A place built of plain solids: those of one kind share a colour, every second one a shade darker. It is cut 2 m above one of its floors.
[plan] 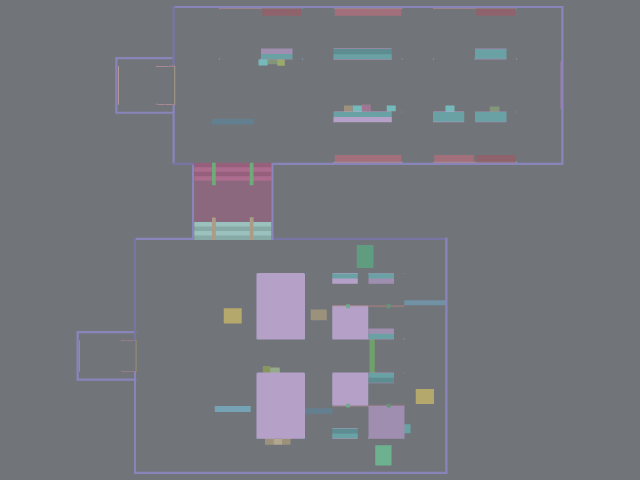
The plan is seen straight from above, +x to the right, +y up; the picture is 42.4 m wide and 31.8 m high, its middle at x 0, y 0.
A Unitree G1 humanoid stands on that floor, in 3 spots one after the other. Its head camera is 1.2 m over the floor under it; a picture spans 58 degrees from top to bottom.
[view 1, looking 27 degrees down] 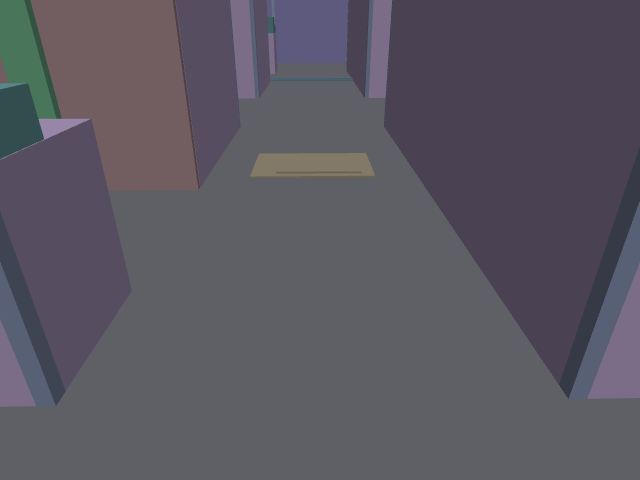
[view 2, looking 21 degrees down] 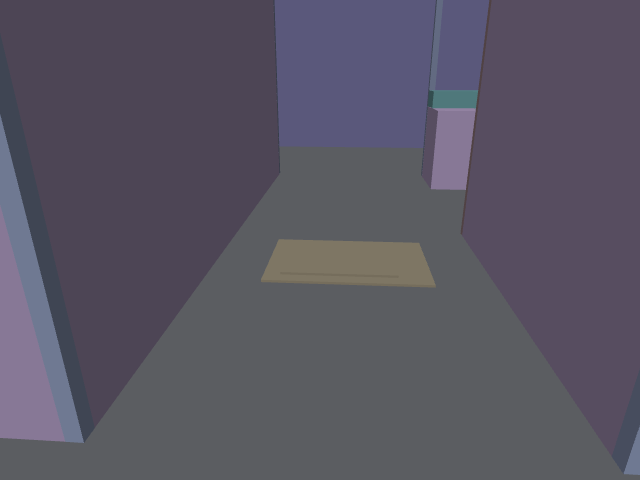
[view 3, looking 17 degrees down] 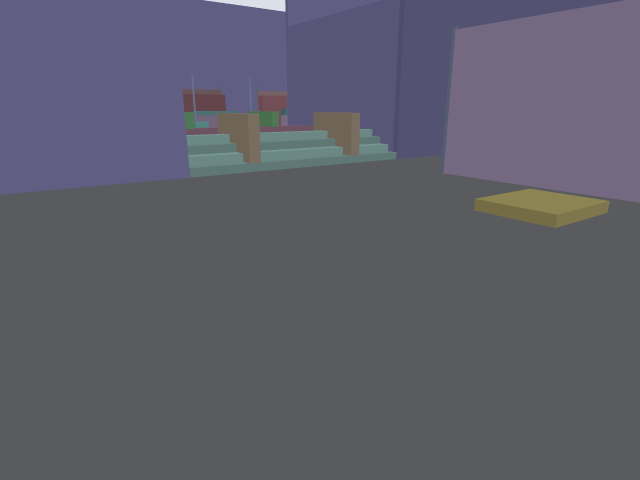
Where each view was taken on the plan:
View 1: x -0.09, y -1.09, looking -91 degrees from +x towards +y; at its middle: ground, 2.64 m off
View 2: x -0.09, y -7.68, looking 94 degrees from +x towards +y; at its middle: ground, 3.35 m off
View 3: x -10.88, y -7.68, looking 55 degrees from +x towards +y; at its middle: ground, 4.10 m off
